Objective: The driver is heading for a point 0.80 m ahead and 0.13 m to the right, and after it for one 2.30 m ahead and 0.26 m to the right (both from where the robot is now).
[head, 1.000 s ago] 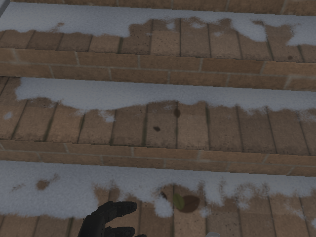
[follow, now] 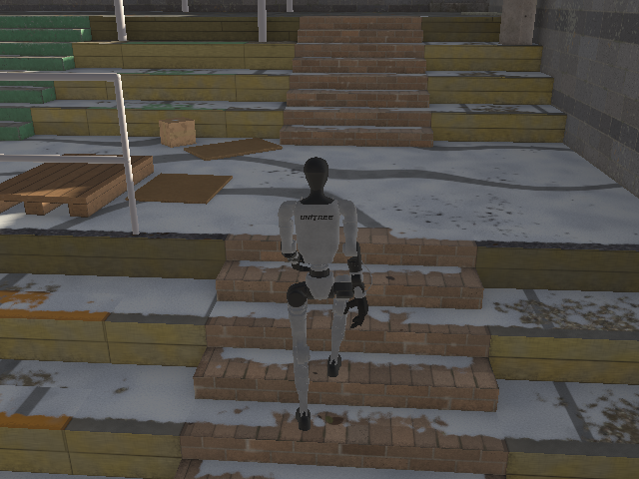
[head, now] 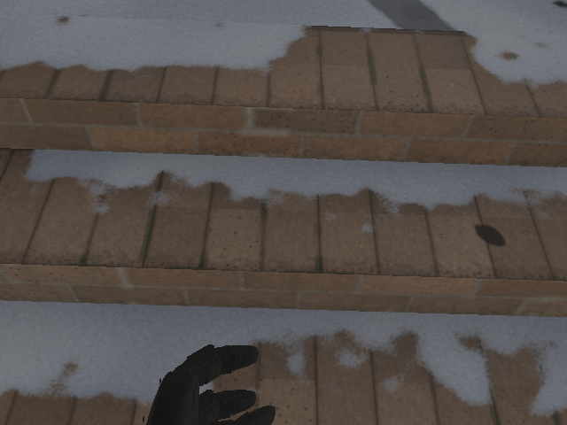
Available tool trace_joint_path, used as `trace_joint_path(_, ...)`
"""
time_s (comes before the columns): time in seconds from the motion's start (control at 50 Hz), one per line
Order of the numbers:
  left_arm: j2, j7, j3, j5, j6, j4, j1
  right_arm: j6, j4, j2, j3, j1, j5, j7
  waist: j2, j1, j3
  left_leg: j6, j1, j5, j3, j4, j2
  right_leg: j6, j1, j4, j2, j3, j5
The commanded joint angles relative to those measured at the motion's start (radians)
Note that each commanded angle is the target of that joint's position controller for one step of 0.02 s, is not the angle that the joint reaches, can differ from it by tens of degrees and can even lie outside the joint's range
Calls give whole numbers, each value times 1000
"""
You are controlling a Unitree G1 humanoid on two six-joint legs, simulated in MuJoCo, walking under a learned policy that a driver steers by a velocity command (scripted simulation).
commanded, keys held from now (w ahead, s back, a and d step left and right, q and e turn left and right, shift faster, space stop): w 0.62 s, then w+e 0.38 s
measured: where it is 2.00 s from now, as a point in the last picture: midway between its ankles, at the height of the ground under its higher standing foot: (320, 91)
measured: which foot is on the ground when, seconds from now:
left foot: down 0.00-0.02, up 0.04-0.46, down 0.48-1.00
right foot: down 0.00-0.50, up 0.52-0.98, down 1.00-1.00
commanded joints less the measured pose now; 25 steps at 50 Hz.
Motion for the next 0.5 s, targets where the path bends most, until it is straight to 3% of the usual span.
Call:
trace_joint_path(0.02,272,14,118,46,-14,101,470,-42,-145,-236,-61,-50,11,32,85,263,-366,55,-222,1197,-52,741,138,-109,785,-364,-79,376,-193)
trace_joint_path(0.04,366,25,157,45,2,152,532,-38,-209,-145,-61,-118,0,69,-204,261,-349,-3,-594,121,-56,1248,-123,-250,904,-797,-314,1020,-205)
trace_joint_path(0.06,333,25,162,27,2,150,390,-39,-248,-107,-64,-129,-53,82,-117,174,-291,3,-757,63,-221,1611,-78,-234,825,-893,-326,1127,-244)
trace_joint_path(0.08,275,17,154,13,-14,192,323,-34,-317,-66,-51,-192,-63,75,-41,109,-171,14,-838,136,-207,1722,-42,-160,704,-896,-317,989,-327)
trace_joint_path(0.1,207,10,140,16,-29,262,338,-26,-373,-24,-40,-276,-67,58,32,76,-47,30,-930,140,-183,1791,-25,-113,618,-860,-298,832,-248)
trace_joint_path(0.12,131,8,125,32,-43,321,368,-13,-400,13,-26,-299,-59,44,79,46,25,49,-999,127,-197,1837,-21,-77,550,-815,-259,669,-94)
trace_joint_path(0.14,72,1,108,46,-54,369,384,8,-402,44,-8,-272,-43,37,60,12,56,61,-1044,83,-217,1874,-33,-41,516,-809,-218,545,-7)
trace_joint_path(0.16,61,-7,105,44,-65,409,428,27,-414,88,14,-266,-42,32,34,-6,76,79,-1106,65,-239,1887,-35,-8,522,-799,-189,450,71)
trace_joint_path(0.18,63,-11,102,36,-76,430,440,45,-419,94,20,-272,-32,28,9,-19,106,80,-1171,26,-248,1867,-35,8,516,-812,-177,382,102)
trace_joint_path(0.2,84,-15,102,34,-84,418,413,57,-430,81,27,-274,-33,28,11,-43,126,69,-1154,33,-236,1744,-15,24,462,-844,-167,333,107)
trace_joint_path(0.22,115,-18,101,33,-90,412,390,65,-455,54,27,-340,-34,26,2,-43,139,53,-1140,25,-186,1655,-19,29,417,-888,-150,284,133)
trace_joint_path(0.24,142,-21,99,35,-104,420,451,67,-472,64,31,-417,-28,14,-42,4,107,51,-1200,-11,-91,1829,-50,-12,469,-934,-177,307,219)
trace_joint_path(0.28,199,-18,104,24,-123,436,513,71,-555,63,41,-550,-31,-2,-93,15,105,48,-1345,-114,-54,1906,-6,-20,574,-983,-196,323,252)
trace_joint_path(0.3,212,-14,107,23,-126,439,533,68,-588,58,46,-600,-32,-8,-83,15,120,51,-1393,-147,-50,1849,29,-10,619,-995,-194,311,219)
trace_joint_path(0.32,205,-7,107,15,-118,455,571,63,-627,57,60,-666,-38,-3,-43,23,122,54,-1371,-144,-31,1682,64,26,635,-1022,-161,286,153)
trace_joint_path(0.34,202,7,107,17,-113,463,616,61,-645,49,63,-721,-36,5,-47,58,109,49,-1357,-144,13,1599,73,20,675,-1048,-152,287,178)
trace_joint_path(0.36,212,21,110,15,-106,444,643,63,-645,22,61,-723,-36,23,-39,86,76,38,-1241,-104,72,1424,79,-8,692,-1120,-140,264,272)
trace_joint_path(0.38,221,39,120,2,-96,446,671,71,-656,37,64,-748,-47,38,-53,106,40,53,-1101,-106,56,1285,105,-26,732,-1200,-169,257,414)
trace_joint_path(0.4,219,46,116,-6,-94,410,627,75,-644,39,63,-729,-28,50,-64,93,3,68,-918,-127,100,1125,79,-35,726,-1213,-169,210,643)
trace_joint_path(0.42,235,47,117,-19,-92,390,603,74,-607,46,62,-669,-9,52,-60,57,-76,80,-683,-131,157,996,4,-36,715,-1130,-164,148,1090)
trace_joint_path(0.44,304,50,134,-15,-90,370,642,78,-571,35,47,-572,3,39,-113,22,-189,78,-538,-196,178,976,-77,-40,811,-974,-192,139,1556)
trace_joint_path(0.46,355,42,149,-3,-97,353,634,88,-526,-19,23,-420,2,30,-186,-51,-268,88,-483,-238,164,896,-104,-31,945,-793,-227,152,1764)
trace_joint_path(0.48,376,17,160,-14,-110,328,569,84,-489,-83,3,-295,-17,22,-201,-121,-328,109,-362,-172,109,739,-98,-7,982,-594,-242,144,1768)
trace_joint_path(0.5,363,-3,168,-7,-125,297,534,79,-450,-163,-30,-200,-46,19,-195,-161,-376,144,-210,-293,-102,645,-13,19,850,-325,-194,155,1487)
